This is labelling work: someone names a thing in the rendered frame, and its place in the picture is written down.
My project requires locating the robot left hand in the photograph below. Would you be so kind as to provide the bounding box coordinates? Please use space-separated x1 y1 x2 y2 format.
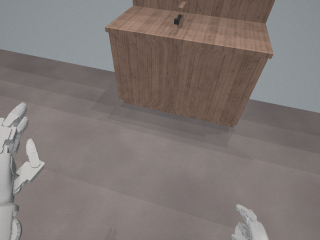
0 102 45 204

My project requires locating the left robot forearm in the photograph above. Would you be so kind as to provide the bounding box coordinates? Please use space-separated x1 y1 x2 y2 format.
0 203 22 240

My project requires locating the robot right hand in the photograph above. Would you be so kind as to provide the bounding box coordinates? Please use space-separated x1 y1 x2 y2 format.
231 204 269 240

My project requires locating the tap lever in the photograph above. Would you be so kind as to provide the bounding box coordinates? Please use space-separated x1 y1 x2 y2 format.
174 15 182 25

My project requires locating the counter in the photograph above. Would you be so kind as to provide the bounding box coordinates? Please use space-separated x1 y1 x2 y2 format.
105 0 275 127

